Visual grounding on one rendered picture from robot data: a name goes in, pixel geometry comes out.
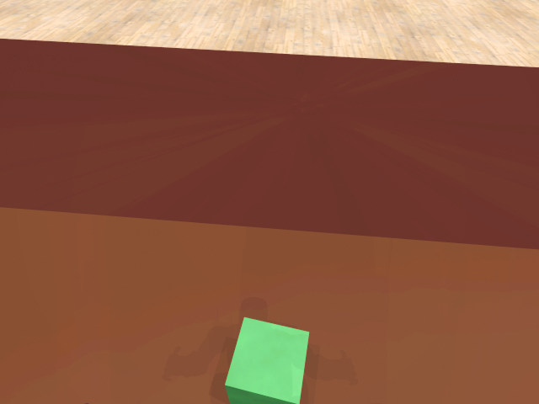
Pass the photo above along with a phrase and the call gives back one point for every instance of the carton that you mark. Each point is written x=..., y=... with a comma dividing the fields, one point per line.
x=267, y=365

